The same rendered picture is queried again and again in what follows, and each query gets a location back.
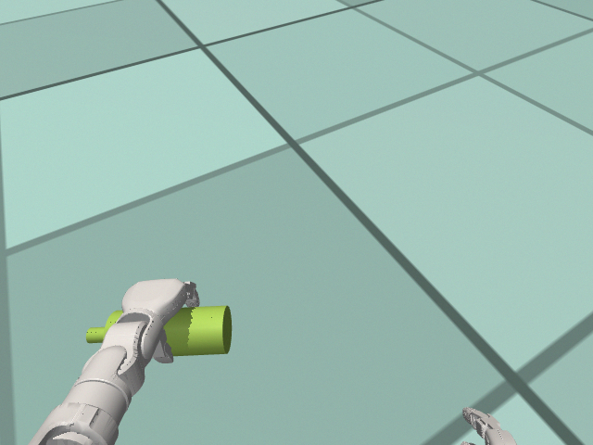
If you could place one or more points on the left robot hand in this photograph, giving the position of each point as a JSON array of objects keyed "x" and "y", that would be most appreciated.
[{"x": 164, "y": 297}]

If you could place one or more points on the right robot hand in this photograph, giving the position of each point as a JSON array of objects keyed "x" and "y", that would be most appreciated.
[{"x": 487, "y": 427}]

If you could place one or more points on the left robot arm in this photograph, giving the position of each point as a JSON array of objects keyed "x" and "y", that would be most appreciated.
[{"x": 96, "y": 403}]

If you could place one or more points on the bottle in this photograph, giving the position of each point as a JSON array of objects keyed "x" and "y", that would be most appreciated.
[{"x": 191, "y": 331}]

